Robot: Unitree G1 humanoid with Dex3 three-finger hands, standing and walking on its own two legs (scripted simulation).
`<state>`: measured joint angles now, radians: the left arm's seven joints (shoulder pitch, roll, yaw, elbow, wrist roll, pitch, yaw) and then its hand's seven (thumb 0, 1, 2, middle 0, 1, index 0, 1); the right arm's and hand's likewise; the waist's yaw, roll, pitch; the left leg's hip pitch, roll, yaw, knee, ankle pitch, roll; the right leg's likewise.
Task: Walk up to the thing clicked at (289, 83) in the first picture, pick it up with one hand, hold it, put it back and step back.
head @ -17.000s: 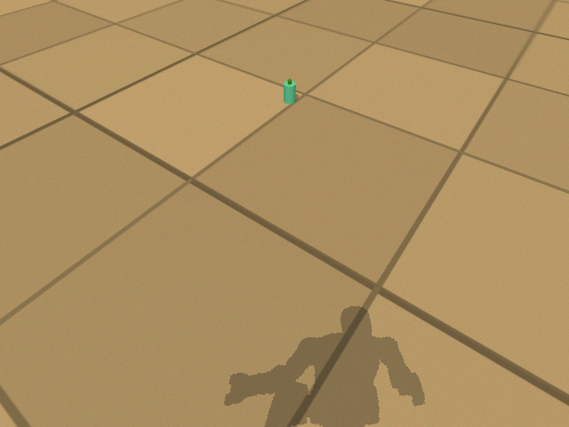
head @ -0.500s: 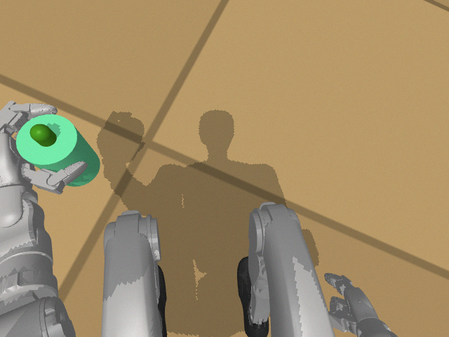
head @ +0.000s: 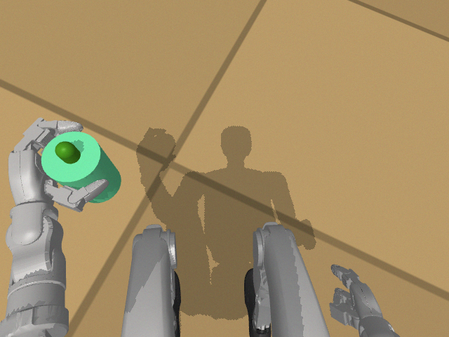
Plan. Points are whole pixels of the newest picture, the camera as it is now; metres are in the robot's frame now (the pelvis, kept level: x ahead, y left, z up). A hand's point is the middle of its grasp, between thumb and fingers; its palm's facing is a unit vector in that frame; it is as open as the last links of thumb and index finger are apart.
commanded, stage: lift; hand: left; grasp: from the side
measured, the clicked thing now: (83, 167) +0.40 +0.24 -0.03
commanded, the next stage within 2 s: hold in 1.64 s
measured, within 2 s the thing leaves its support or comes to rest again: neither
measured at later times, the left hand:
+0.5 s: hand (13, 110) +0.39 +0.23 +0.16, palm faces +0.23 -0.97 -0.07, open 11.2 cm
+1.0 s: hand out of the picture +0.38 +0.21 +0.23, palm faces +0.23 -0.97 -0.07, open 11.2 cm
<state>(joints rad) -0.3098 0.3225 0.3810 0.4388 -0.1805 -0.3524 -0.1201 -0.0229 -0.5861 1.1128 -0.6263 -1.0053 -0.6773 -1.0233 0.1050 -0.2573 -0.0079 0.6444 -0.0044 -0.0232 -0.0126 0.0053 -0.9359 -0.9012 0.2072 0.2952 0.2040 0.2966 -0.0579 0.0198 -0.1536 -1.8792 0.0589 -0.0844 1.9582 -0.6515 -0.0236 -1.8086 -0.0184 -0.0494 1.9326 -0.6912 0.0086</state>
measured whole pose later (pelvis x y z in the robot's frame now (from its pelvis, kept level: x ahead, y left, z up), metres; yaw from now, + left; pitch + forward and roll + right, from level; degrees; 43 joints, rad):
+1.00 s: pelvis +0.05 +0.01 +0.22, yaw +4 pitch +15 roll -2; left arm -0.09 0.22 0.15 0.36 -0.14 -0.30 0.03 -0.02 -0.54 1.06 -0.63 -0.97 -0.69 -0.99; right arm 0.22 -0.20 0.03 0.66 -0.01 -0.04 -0.06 0.01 -0.92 -0.90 0.21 0.30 0.20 0.30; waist -0.04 0.02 -0.08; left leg -0.91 0.05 -0.03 1.14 -0.49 -0.02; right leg -0.84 -0.03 -0.05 1.10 -0.51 0.02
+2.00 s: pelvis +0.08 +0.00 +0.26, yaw +3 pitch +8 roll -1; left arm -0.09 0.18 0.14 0.40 -0.13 -0.32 0.06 -0.02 -0.51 1.02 -0.63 -0.96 -0.68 -0.97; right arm 0.23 -0.21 0.01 0.68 -0.02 0.00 -0.05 0.01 -0.93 -0.90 0.21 0.30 0.20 0.30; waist -0.04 0.01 -0.03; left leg -0.61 0.05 -0.01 0.90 -0.43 -0.03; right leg -0.56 -0.02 -0.04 0.87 -0.45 0.01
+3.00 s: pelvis +0.07 +0.00 +0.27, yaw +4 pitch +6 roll -1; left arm -0.08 0.16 0.12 0.40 -0.13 -0.32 0.06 -0.02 -0.49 1.01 -0.62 -0.97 -0.67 -0.98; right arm 0.21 -0.20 0.01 0.68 -0.01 -0.04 -0.05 0.01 -0.93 -0.91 0.21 0.30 0.20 0.30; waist -0.03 0.01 0.00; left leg -0.55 0.05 -0.01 0.84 -0.39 -0.02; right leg -0.50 -0.03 -0.04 0.81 -0.42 0.01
